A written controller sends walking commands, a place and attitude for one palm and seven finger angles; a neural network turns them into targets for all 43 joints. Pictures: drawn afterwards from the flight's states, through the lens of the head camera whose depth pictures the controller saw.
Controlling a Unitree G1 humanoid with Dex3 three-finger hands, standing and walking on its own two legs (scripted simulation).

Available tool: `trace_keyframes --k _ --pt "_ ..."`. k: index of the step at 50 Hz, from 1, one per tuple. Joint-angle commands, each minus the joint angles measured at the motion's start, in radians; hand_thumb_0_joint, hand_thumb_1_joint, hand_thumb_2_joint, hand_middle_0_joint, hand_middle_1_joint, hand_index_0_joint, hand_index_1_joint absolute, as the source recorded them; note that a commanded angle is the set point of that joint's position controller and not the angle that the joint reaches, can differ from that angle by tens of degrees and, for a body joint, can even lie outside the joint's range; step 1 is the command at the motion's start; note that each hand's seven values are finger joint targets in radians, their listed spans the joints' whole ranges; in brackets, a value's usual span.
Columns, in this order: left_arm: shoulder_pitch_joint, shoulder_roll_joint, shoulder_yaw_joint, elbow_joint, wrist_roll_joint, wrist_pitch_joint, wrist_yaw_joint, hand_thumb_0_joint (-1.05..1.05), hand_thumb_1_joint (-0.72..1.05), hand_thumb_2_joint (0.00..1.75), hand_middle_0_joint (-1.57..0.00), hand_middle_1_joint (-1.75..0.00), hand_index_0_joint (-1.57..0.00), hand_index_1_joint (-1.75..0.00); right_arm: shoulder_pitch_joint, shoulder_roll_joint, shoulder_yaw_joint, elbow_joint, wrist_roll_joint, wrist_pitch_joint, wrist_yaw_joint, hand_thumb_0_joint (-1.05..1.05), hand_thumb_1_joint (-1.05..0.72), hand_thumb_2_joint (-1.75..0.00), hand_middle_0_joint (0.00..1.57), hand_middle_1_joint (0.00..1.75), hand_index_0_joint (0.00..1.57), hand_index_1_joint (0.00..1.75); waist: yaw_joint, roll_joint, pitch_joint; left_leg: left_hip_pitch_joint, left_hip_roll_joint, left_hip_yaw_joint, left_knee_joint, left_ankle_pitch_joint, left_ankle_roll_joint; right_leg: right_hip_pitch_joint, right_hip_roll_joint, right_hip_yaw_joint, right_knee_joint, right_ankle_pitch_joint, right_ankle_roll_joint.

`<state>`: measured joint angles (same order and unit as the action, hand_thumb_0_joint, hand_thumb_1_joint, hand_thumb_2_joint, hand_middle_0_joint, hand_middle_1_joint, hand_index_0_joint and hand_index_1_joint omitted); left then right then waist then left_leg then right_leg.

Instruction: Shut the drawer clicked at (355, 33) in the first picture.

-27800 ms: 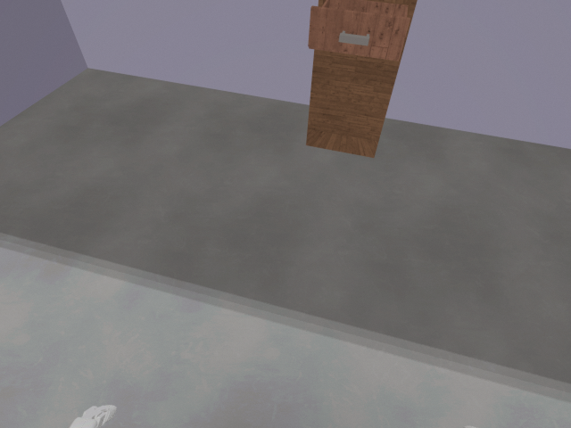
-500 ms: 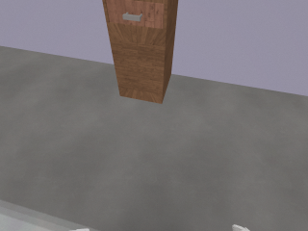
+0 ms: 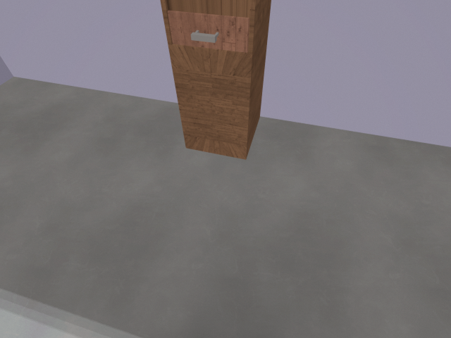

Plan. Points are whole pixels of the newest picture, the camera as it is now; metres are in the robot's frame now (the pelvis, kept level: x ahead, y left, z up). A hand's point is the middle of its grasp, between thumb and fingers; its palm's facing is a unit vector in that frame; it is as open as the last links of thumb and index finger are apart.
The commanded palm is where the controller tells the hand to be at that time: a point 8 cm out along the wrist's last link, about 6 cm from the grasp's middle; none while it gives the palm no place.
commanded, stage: let the arm hang, fingers relaxed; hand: left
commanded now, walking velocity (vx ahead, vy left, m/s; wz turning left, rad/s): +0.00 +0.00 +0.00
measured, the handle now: (205, 35) +1.26 +0.15 -0.02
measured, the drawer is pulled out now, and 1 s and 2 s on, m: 0.00 0.00 0.00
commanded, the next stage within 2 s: look to check the result in 0.30 s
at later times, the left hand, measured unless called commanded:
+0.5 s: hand out of the picture +0.05 +0.19 -0.17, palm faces -0.02 -0.97 -0.23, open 7.4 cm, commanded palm none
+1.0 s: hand out of the picture +0.07 +0.20 -0.17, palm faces -0.03 -0.97 -0.23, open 7.4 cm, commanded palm none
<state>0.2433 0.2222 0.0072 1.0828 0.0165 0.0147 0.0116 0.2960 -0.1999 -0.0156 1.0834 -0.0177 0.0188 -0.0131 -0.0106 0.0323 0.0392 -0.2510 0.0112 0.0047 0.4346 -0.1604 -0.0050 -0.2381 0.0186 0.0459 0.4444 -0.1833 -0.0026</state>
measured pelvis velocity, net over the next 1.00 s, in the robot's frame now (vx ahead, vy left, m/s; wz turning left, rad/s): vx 0.04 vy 0.01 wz -0.02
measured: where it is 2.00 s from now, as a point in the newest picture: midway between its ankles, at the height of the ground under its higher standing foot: outside the picture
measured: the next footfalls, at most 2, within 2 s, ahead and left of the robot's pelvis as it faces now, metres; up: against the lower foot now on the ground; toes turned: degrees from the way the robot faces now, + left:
none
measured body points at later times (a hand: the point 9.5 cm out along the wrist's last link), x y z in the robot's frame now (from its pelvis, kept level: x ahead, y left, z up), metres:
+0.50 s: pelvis +0.02 +0.00 +0.00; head +0.04 -0.01 +0.45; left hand +0.06 +0.24 -0.15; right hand +0.03 -0.23 -0.16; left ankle +0.05 +0.12 -0.74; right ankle +0.04 -0.12 -0.74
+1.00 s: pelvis +0.04 +0.01 +0.00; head +0.06 +0.01 +0.45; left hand +0.08 +0.25 -0.15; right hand +0.05 -0.23 -0.15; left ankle +0.05 +0.12 -0.74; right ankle +0.04 -0.12 -0.74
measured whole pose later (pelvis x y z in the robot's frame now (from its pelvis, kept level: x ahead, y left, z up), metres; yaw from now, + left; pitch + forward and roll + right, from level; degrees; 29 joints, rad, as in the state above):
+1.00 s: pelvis +0.04 +0.01 +0.00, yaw -1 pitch -1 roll +0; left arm 0.20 0.20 0.00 1.13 0.01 -0.01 0.02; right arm 0.21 -0.18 -0.02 1.12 -0.01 0.00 -0.03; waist -0.01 0.00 0.06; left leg -0.17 0.01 0.03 0.40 -0.21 0.00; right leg -0.16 0.02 0.07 0.39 -0.21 0.01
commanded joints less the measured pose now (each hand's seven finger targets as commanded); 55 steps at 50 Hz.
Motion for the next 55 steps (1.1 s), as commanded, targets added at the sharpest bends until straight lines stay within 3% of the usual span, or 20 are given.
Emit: trace_keyframes --k 1,10,19,24,26,41,46,51,55 --pt "0.009 0.132 0.033 -0.038 -0.006 -0.02 0.014 0.0 0.9 0.9 -0.2 -0.3 -0.2 -0.3 0.021 -0.119 -0.026 -0.029 -0.002 -0.025 -0.008 0.0 -0.9 -0.9 0.2 0.3 0.2 0.3 0.004 -0.008 0.022 0.016 0.076 -0.1 -0.121 -0.152 0.04 -0.052 -0.079 0.089 -0.124 -0.149 -0.048" --pt "-0.001 0.112 0.031 -0.021 -0.005 -0.026 0.018 0.0 0.9 0.9 -0.2 -0.3 -0.2 -0.3 0.006 -0.103 -0.024 -0.012 0.002 -0.03 -0.012 0.0 -0.9 -0.9 0.2 0.3 0.2 0.3 0.004 -0.012 0.02 0.049 0.08 -0.083 -0.11 -0.06 0.034 -0.028 -0.08 0.086 -0.111 -0.048 -0.04" --pt "-0.011 0.103 0.031 -0.017 -0.005 -0.028 0.019 0.0 0.9 0.9 -0.2 -0.3 -0.2 -0.3 -0.005 -0.091 -0.027 -0.004 0.001 -0.025 -0.012 0.0 -0.9 -0.9 0.2 0.3 0.2 0.3 -0.004 -0.037 0.025 0.076 0.07 -0.06 -0.094 -0.061 0.027 -0.038 -0.087 0.098 -0.144 -0.072 -0.037" --pt "-0.004 0.104 0.031 -0.009 -0.007 -0.035 0.021 0.0 0.9 0.9 -0.2 -0.3 -0.2 -0.3 -0.01 -0.096 -0.027 -0.001 0.003 -0.031 -0.016 0.0 -0.9 -0.9 0.2 0.3 0.2 0.3 -0.003 -0.04 -0.031 0.114 0.076 -0.056 -0.074 0.027 0.028 0.007 -0.091 0.099 -0.128 0.041 -0.038" --pt "-0.009 0.104 0.031 -0.008 -0.007 -0.034 0.021 0.0 0.9 0.9 -0.2 -0.3 -0.2 -0.3 -0.02 -0.095 -0.027 0.002 0.003 -0.031 -0.017 0.0 -0.9 -0.9 0.2 0.3 0.2 0.3 -0.002 -0.021 -0.012 0.107 0.079 -0.055 -0.077 0.035 0.027 0.005 -0.091 0.094 -0.12 0.058 -0.039" --pt "-0.004 0.107 0.025 0.007 -0.007 -0.031 0.021 0.0 0.9 0.9 -0.2 -0.3 -0.2 -0.3 -0.035 -0.104 -0.024 0.012 0.004 -0.028 -0.017 0.0 -0.9 -0.9 0.2 0.3 0.2 0.3 -0.001 -0.038 0.006 0.118 0.083 -0.054 -0.088 0.026 0.026 0.011 -0.092 0.091 -0.135 0.05 -0.032" --pt "-0.005 0.108 0.027 0.005 -0.008 -0.031 0.021 0.0 0.9 0.9 -0.2 -0.3 -0.2 -0.3 -0.04 -0.103 -0.024 0.015 0.005 -0.033 -0.018 0.0 -0.9 -0.9 0.2 0.3 0.2 0.3 0.001 -0.009 -0.011 0.127 0.088 -0.055 -0.091 0.056 0.028 0.03 -0.095 0.086 -0.125 0.078 -0.03" --pt "-0.009 0.105 0.026 0.008 -0.007 -0.03 0.022 0.0 0.9 0.9 -0.2 -0.3 -0.2 -0.3 -0.042 -0.104 -0.024 0.017 0.005 -0.034 -0.02 0.0 -0.9 -0.9 0.2 0.3 0.2 0.3 0.001 -0.03 0.002 0.128 0.091 -0.06 -0.098 0.069 0.029 0.027 -0.094 0.08 -0.12 0.086 -0.028" --pt "-0.004 0.108 0.028 0.005 -0.006 -0.031 0.022 0.0 0.9 0.9 -0.2 -0.3 -0.2 -0.3 -0.043 -0.109 -0.025 0.017 0.006 -0.037 -0.02 0.0 -0.9 -0.9 0.2 0.3 0.2 0.3 0.005 -0.012 -0.013 0.136 0.091 -0.06 -0.097 0.086 0.031 0.039 -0.095 0.079 -0.116 0.093 -0.027"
